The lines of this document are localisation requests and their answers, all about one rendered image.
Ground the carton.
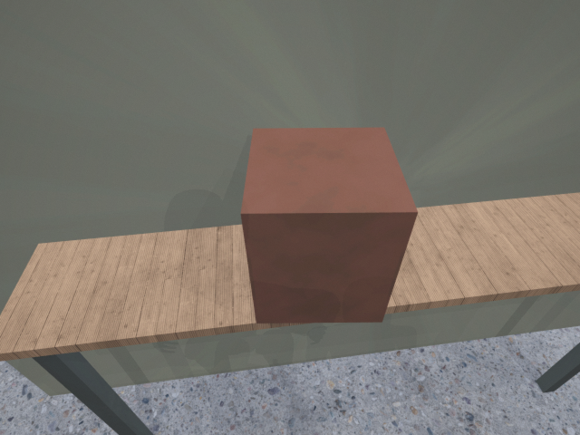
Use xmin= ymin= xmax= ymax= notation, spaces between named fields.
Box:
xmin=241 ymin=128 xmax=418 ymax=324

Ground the table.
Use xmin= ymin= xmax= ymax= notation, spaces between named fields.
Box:
xmin=0 ymin=192 xmax=580 ymax=435

